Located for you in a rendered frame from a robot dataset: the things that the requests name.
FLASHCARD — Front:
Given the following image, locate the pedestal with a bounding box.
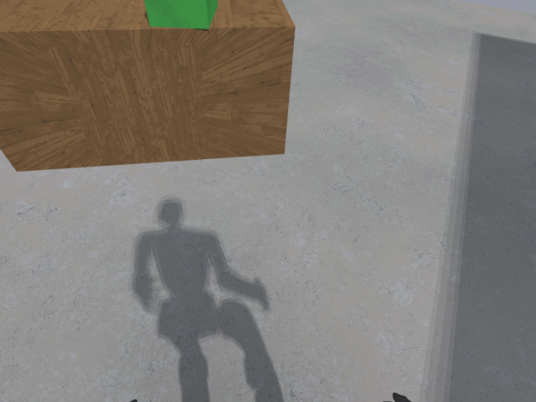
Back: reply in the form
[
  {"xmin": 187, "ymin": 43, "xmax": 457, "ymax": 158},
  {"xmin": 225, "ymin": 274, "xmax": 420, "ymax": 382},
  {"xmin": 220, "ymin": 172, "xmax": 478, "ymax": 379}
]
[{"xmin": 0, "ymin": 0, "xmax": 296, "ymax": 172}]

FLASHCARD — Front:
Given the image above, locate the carton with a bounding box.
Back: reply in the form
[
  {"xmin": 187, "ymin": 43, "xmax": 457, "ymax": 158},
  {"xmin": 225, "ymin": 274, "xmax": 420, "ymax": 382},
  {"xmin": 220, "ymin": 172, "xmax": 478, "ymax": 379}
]
[{"xmin": 144, "ymin": 0, "xmax": 218, "ymax": 29}]

